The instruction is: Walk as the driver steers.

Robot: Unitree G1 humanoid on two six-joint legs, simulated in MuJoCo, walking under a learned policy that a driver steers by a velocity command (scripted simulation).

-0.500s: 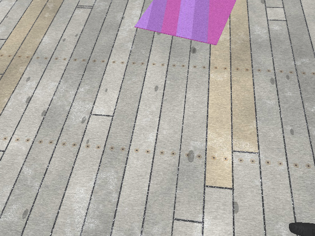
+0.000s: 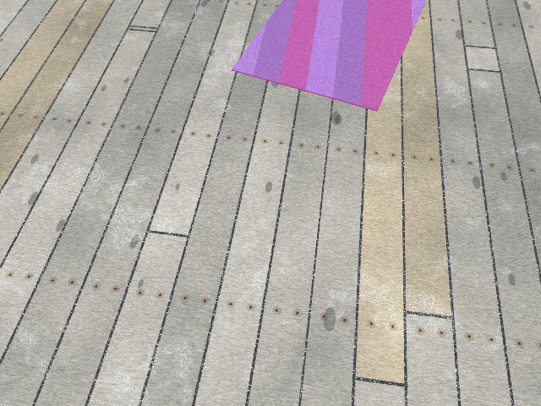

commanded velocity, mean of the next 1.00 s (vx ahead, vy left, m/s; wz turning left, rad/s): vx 0.12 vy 0.00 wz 0.19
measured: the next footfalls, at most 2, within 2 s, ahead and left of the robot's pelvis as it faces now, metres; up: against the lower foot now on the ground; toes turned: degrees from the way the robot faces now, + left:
right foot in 0.06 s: +0.07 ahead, -0.13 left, +0.00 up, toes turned +8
left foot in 0.50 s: +0.02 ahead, +0.12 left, +0.00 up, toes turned +21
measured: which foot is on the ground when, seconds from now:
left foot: down 0.00-0.08, up 0.10-0.48, down 0.50-0.96, up 0.98-1.00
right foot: up 0.00-0.04, down 0.06-0.50, up 0.52-0.92, down 0.94-1.00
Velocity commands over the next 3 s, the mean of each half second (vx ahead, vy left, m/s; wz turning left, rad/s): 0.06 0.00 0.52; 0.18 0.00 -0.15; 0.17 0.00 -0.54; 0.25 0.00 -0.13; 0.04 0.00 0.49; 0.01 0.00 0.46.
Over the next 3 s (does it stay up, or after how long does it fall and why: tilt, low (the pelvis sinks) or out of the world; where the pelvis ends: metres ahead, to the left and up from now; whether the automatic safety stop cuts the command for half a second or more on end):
stays up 0.49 0.05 0.01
